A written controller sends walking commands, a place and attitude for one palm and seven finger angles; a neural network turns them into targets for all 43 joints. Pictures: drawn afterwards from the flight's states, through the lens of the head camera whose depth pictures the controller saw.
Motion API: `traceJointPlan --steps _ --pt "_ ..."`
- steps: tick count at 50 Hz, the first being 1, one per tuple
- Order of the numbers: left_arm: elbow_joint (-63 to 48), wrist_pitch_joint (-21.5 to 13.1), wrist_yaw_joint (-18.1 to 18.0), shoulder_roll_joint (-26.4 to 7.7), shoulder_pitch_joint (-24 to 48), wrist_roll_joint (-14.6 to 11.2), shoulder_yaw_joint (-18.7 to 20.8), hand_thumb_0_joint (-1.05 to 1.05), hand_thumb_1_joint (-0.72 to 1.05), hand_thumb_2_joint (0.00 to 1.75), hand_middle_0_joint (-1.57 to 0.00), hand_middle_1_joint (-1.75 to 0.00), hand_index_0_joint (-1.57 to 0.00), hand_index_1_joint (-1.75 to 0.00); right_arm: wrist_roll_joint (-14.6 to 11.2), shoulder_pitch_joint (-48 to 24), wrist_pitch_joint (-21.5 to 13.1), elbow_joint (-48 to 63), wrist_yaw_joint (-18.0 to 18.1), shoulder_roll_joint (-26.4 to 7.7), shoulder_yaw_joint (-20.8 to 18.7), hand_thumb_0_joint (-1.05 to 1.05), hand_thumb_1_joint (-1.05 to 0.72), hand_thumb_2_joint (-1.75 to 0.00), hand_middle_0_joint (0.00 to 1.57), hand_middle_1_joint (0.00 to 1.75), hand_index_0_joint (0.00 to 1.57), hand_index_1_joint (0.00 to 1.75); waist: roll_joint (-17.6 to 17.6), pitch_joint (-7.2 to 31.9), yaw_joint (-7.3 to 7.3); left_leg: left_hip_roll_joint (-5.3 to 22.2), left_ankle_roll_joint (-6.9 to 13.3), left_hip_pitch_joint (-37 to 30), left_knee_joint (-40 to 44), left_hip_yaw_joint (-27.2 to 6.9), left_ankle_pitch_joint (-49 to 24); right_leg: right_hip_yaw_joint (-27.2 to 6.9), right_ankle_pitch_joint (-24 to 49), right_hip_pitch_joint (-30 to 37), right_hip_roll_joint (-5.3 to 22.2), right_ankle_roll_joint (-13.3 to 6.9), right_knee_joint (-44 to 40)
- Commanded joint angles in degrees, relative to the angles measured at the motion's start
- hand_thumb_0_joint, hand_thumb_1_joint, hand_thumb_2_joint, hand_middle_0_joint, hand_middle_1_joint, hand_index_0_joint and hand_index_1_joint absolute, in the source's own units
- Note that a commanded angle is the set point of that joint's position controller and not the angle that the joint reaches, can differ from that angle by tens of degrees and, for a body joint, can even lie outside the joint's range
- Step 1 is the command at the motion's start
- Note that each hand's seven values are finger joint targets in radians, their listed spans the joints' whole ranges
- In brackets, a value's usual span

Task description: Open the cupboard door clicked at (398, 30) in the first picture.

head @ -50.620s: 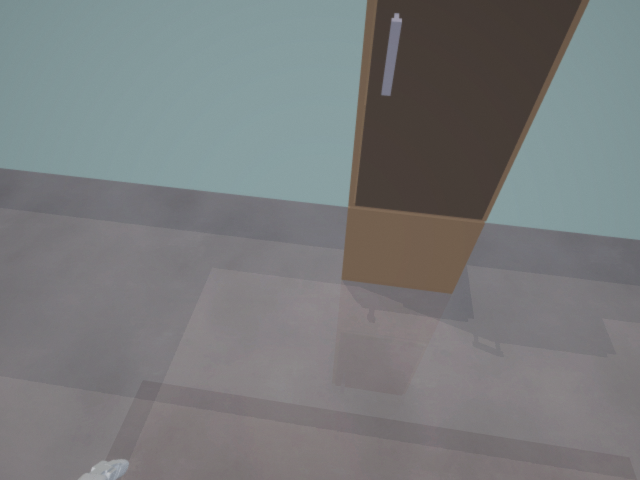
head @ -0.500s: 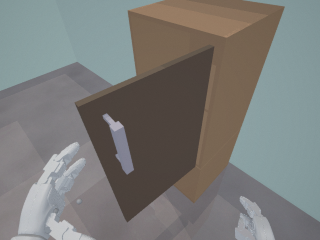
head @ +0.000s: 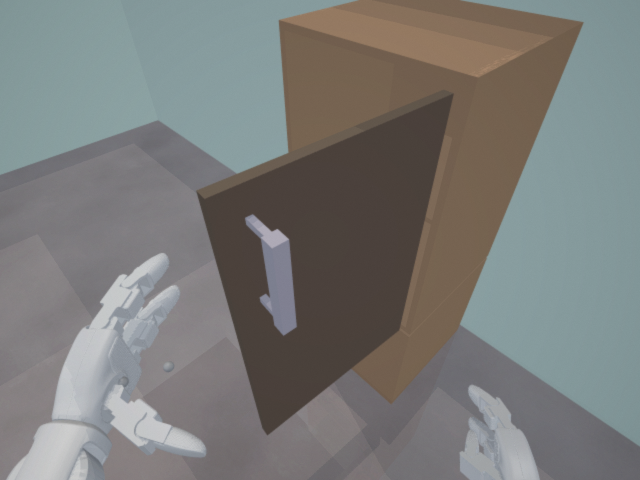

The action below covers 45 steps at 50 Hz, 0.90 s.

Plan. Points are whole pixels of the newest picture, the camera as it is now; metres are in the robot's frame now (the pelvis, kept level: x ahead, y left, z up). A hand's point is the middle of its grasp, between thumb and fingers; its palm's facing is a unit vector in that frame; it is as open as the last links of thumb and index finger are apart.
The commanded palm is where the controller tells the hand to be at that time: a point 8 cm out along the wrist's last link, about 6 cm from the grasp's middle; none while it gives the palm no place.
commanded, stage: draw the hand back to the body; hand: left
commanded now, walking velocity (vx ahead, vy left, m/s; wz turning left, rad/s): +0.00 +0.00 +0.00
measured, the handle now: (270, 277) +0.31 +0.10 +0.14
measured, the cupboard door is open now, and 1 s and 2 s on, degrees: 85 85 85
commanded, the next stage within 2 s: step back with the hand held close in 1.20 s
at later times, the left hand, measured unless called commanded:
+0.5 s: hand (119, 336) +0.20 +0.23 +0.15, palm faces +0.36 -0.86 -0.35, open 12.9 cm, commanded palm +0.15 +0.27 +0.17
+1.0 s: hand (106, 302) +0.23 +0.25 +0.16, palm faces +0.44 -0.82 -0.38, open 7.7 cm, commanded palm +0.18 +0.29 +0.18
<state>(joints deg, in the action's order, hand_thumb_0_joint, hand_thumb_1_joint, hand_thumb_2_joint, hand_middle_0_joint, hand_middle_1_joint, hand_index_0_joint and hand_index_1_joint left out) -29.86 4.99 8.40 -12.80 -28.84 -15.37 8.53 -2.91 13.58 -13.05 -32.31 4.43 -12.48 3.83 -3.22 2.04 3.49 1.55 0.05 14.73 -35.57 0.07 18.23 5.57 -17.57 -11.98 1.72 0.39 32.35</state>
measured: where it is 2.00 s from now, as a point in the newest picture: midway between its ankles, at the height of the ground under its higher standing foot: outside the picture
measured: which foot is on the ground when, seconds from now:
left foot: down 0.00-1.00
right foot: down 0.00-1.00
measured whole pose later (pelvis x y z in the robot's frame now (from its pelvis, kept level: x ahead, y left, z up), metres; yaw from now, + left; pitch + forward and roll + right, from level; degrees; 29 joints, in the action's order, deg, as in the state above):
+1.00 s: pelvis +0.03 +0.00 +0.02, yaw -2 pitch -4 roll -1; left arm -22.0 -3.5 -7.2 -18.4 -25.7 -3.7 18.7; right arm 0.0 9.9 -3.9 -36.3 4.5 -12.9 0.5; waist -3.5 -1.6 4.2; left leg 1.7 -0.2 4.1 -23.1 2.4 15.0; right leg 3.5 -14.2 -2.8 1.0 0.4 21.0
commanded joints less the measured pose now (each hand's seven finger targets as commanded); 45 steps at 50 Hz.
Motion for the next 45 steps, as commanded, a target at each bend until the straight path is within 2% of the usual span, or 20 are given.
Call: traceJointPlan --steps 1,3,4,6,7,8,9,10,12,14,18,21,26,31,35,41,42,45 --pt "-13.7 -3.0 0.3 -6.6 5.3 -0.5 4.8 0.00 -0.50 0.30 -0.15 -0.30 -0.15 -0.30 0.2 -8.7 -3.8 10.4 0.5 -6.0 -2.4 0.00 -0.90 -0.90 0.20 0.30 0.20 0.30 1.1 1.6 0.28 -1.3 0.9 -1.2 8.2 -2.2 -5.3 -0.1 3.0 -2.3 -2.5 -1.0 -6.2" --pt "-13.7 -2.5 0.3 -7.4 5.4 -0.7 6.2 0.00 -0.43 0.33 -0.15 -0.30 -0.15 -0.30 0.1 -8.7 -3.6 10.1 0.5 -6.1 -2.3 0.00 -0.90 -0.90 0.20 0.30 0.20 0.30 0.3 2.3 0.49 -1.3 0.7 -1.6 8.5 -2.2 -6.2 0.0 3.9 -1.7 -2.6 -1.1 -6.1" --pt "-12.9 -2.3 0.1 -8.0 5.1 -0.7 7.1 0.00 -0.40 0.34 -0.15 -0.30 -0.15 -0.30 0.1 -9.1 -3.5 9.8 0.5 -6.2 -2.5 0.00 -0.90 -0.90 0.20 0.30 0.20 0.30 1.1 1.8 0.74 -1.2 0.7 -1.3 8.5 -2.3 -6.4 0.0 4.1 -1.4 -2.7 -1.3 -6.3" --pt "-13.2 -1.9 0.5 -7.6 5.2 -1.4 7.4 0.00 -0.32 0.37 -0.16 -0.30 -0.16 -0.30 0.0 -9.1 -3.4 9.8 0.5 -6.1 -2.4 0.00 -0.90 -0.90 0.20 0.30 0.20 0.30 -0.1 1.9 0.61 -1.2 0.5 -1.8 8.9 -2.1 -6.7 0.2 4.5 -1.5 -2.8 -1.1 -6.3" --pt "-17.6 -6.4 -6.9 -14.7 7.5 8.2 7.5 0.00 -0.29 0.39 -0.16 -0.30 -0.16 -0.30 1.4 -10.2 -3.1 10.6 1.2 -5.6 -2.2 0.00 -0.90 -0.90 0.20 0.30 0.20 0.30 -0.9 -0.3 1.20 -1.3 0.7 -0.6 10.4 -1.9 -4.9 -2.6 3.7 0.7 -2.3 -1.7 -8.7" --pt "-13.2 -7.3 -9.9 -10.3 2.4 8.8 6.3 0.00 -0.26 0.40 -0.16 -0.30 -0.16 -0.30 2.2 -9.4 -2.9 9.6 1.5 -4.9 -2.2 0.00 -0.90 -0.90 0.20 0.30 0.20 0.30 0.3 -2.7 0.72 -1.3 0.5 -0.6 10.8 -1.5 -4.4 -2.4 2.9 0.0 -1.8 -1.9 -9.8" --pt "-12.5 -7.4 -11.2 -10.2 0.8 9.3 6.2 0.00 -0.22 0.42 -0.16 -0.30 -0.16 -0.30 2.2 -9.4 -2.6 9.4 1.3 -5.3 -2.4 0.00 -0.90 -0.90 0.20 0.30 0.20 0.30 2.5 -3.0 0.90 -1.1 0.5 -0.4 10.9 -1.7 -4.2 -2.5 2.4 0.1 -1.7 -2.0 -10.4" --pt "-12.3 -7.9 -12.0 -8.6 0.1 10.1 4.8 0.00 -0.18 0.43 -0.16 -0.30 -0.16 -0.30 2.4 -9.3 -1.9 9.2 1.1 -5.1 -2.3 0.00 -0.90 -0.90 0.20 0.30 0.20 0.30 1.1 -2.9 0.45 -0.8 0.6 -1.5 11.4 -1.3 -5.2 -2.6 3.3 0.7 -1.6 -1.9 -10.3" --pt "-12.8 -9.4 -13.5 -9.8 0.8 11.2 5.8 0.00 -0.12 0.47 -0.16 -0.30 -0.16 -0.30 2.7 -9.0 -1.0 8.7 0.9 -5.2 -2.6 0.00 -0.90 -0.90 0.20 0.30 0.20 0.30 -1.1 -1.6 0.34 -0.6 0.5 -3.1 12.1 -0.9 -6.6 -2.7 4.7 2.3 -1.5 -1.9 -10.4" --pt "-12.2 -10.3 -14.6 -10.8 0.9 12.1 6.3 0.00 -0.05 0.50 -0.17 -0.30 -0.17 -0.30 2.9 -9.1 -0.4 8.2 0.9 -5.6 -3.0 0.00 -0.90 -0.90 0.20 0.30 0.20 0.30 -0.4 -1.3 0.38 -0.5 0.7 -4.2 12.6 -0.8 -7.5 -2.9 5.4 3.4 -1.5 -1.9 -11.2" --pt "-12.4 -11.8 -16.0 -11.5 4.1 13.0 7.2 0.00 0.09 0.55 -0.17 -0.30 -0.17 -0.30 3.1 -9.2 0.5 7.7 1.1 -5.8 -3.3 0.00 -0.90 -0.90 0.20 0.30 0.20 0.30 -0.8 -0.5 -0.11 -0.5 0.8 -6.7 13.7 -0.5 -7.8 -3.0 5.3 4.1 -1.4 -1.7 -12.3" --pt "-10.5 -12.3 -16.6 -12.4 4.3 13.1 8.8 0.00 0.20 0.60 -0.18 -0.30 -0.18 -0.30 3.3 -9.5 1.1 6.9 1.3 -5.8 -3.6 0.00 -0.90 -0.90 0.20 0.30 0.20 0.30 1.6 -0.3 0.05 -0.4 1.0 -7.6 14.1 -0.5 -10.0 -2.9 7.3 5.5 -1.4 -1.7 -12.7" --pt "-8.5 -12.6 -16.7 -13.4 3.0 13.0 11.4 0.00 0.37 0.68 -0.18 -0.30 -0.18 -0.30 3.4 -10.0 2.4 6.1 1.0 -5.7 -3.9 0.00 -0.90 -0.90 0.20 0.30 0.20 0.30 -0.8 0.2 0.70 -0.3 0.7 -8.7 14.4 0.0 -15.4 -3.1 12.8 7.8 -1.3 -1.8 -12.2" --pt "-6.8 -12.5 -16.5 -14.6 2.6 12.4 14.0 0.00 0.55 0.75 -0.19 -0.30 -0.19 -0.30 3.3 -10.2 4.1 6.0 0.8 -5.7 -4.5 0.00 -0.90 -0.90 0.20 0.30 0.20 0.30 1.6 0.8 0.98 -0.2 0.9 -9.5 13.9 0.7 -20.5 -3.2 18.2 9.2 -1.3 -1.5 -12.1" --pt "-6.8 -12.6 -16.5 -15.6 5.1 12.3 15.3 0.00 0.69 0.81 -0.19 -0.30 -0.19 -0.30 3.2 -10.2 5.0 5.7 0.7 -5.7 -4.7 0.00 -0.90 -0.90 0.20 0.30 0.20 0.30 -1.2 0.8 0.73 -0.2 0.8 -10.7 13.8 1.1 -21.9 -3.4 19.5 9.1 -1.2 -1.4 -12.4" --pt "-4.5 -12.5 -16.7 -17.3 7.8 11.9 17.9 0.00 0.90 0.90 -0.20 -0.30 -0.20 -0.30 3.2 -10.2 5.8 5.2 0.8 -5.9 -5.0 0.00 -0.90 -0.90 0.20 0.30 0.20 0.30 0.6 1.5 0.74 -0.2 1.1 -11.5 13.8 1.5 -23.1 -3.4 21.0 9.3 -1.2 -1.2 -12.7" --pt "-4.2 -12.5 -16.6 -16.3 7.1 11.9 17.2 0.00 0.90 0.90 -0.20 -0.30 -0.20 -0.30 3.2 -10.2 5.9 5.3 0.8 -5.8 -5.0 0.00 -0.90 -0.90 0.20 0.30 0.20 0.30 1.4 1.6 0.76 -0.2 1.1 -11.6 13.8 1.5 -23.8 -3.2 21.5 9.4 -1.2 -1.1 -12.7" --pt "-3.9 -12.2 -16.2 -15.1 6.5 11.8 15.6 0.00 0.90 0.90 -0.20 -0.30 -0.20 -0.30 3.1 -10.3 6.3 5.3 0.5 -6.0 -5.1 0.00 -0.90 -0.90 0.20 0.30 0.20 0.30 -0.4 1.3 0.62 -0.2 1.1 -11.8 13.8 1.6 -24.6 -3.4 22.2 9.5 -1.0 -1.1 -12.8"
